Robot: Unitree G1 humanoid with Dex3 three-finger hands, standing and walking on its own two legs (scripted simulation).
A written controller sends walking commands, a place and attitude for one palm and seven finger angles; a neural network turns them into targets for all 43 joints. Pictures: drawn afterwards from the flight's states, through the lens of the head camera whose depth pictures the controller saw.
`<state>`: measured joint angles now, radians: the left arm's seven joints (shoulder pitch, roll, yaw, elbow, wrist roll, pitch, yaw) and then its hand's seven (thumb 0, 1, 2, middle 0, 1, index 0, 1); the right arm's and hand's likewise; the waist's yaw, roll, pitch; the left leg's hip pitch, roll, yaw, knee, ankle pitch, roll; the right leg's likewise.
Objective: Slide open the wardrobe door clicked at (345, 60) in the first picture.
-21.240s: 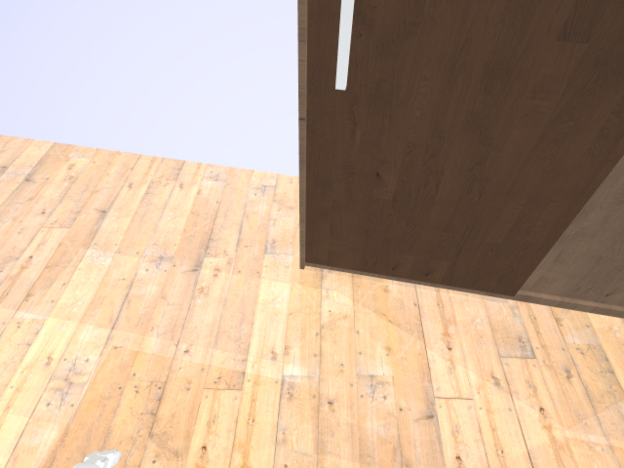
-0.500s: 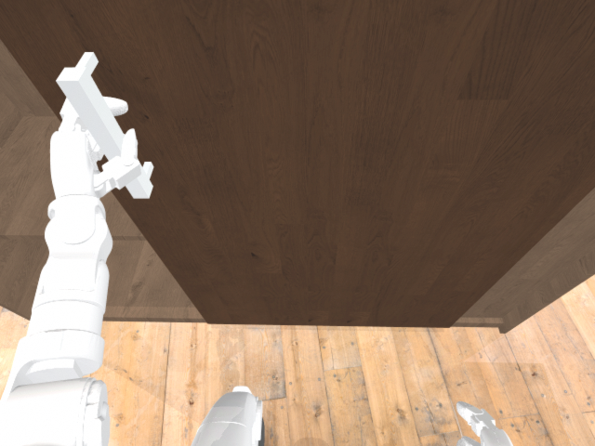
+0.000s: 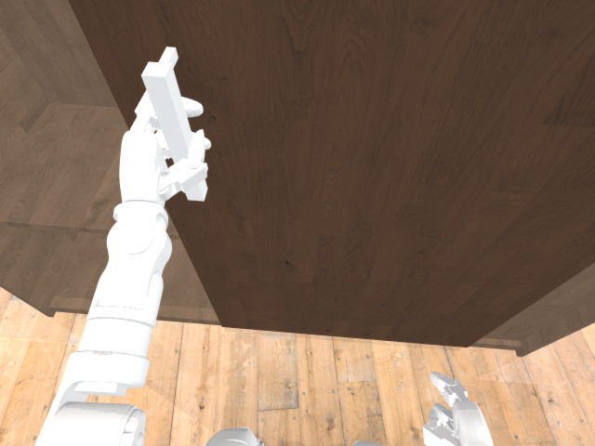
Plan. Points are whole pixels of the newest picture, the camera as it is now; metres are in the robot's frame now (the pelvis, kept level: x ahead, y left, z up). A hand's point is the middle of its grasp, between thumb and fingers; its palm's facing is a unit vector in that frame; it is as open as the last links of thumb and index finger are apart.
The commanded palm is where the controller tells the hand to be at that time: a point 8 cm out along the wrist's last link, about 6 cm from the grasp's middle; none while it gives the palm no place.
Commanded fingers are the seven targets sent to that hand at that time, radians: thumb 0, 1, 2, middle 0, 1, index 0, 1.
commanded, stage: stop walking and hold the door there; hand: left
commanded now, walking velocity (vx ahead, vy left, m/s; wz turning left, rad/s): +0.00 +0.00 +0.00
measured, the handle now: (185, 132) +0.44 +0.19 +0.15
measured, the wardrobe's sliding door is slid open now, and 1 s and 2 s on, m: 0.59 0.59 0.59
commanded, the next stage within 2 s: loosen the grip on the handle in 0.38 s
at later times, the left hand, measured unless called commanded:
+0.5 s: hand (197, 164) +0.40 +0.16 +0.15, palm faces +0.18 -0.97 -0.16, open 6.2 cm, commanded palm +0.36 +0.20 +0.14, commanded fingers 0.00 0.66 0.78 -0.45 -1.40 -0.45 -1.40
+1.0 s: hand (196, 165) +0.40 +0.16 +0.14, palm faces +0.19 -0.97 -0.13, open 13.9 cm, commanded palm +0.37 +0.21 +0.14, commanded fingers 0.00 -0.55 0.20 -0.25 -1.15 -0.25 -1.15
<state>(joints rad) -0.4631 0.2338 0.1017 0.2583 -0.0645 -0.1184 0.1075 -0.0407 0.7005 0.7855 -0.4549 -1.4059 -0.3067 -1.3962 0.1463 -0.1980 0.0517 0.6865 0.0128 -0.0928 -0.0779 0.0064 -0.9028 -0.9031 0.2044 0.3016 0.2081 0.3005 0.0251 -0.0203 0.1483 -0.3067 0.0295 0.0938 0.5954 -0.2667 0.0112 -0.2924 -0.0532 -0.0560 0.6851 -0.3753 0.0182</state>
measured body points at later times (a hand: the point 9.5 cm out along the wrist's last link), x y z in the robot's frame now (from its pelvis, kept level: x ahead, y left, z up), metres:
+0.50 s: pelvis +0.00 -0.01 +0.01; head +0.02 -0.01 +0.46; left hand +0.38 +0.21 +0.16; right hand +0.13 -0.26 -0.10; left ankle +0.03 +0.11 -0.73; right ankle -0.01 -0.12 -0.73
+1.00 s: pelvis -0.04 -0.01 +0.00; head -0.02 +0.00 +0.45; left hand +0.39 +0.21 +0.15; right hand +0.02 -0.28 -0.11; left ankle +0.03 +0.11 -0.73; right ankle -0.01 -0.12 -0.73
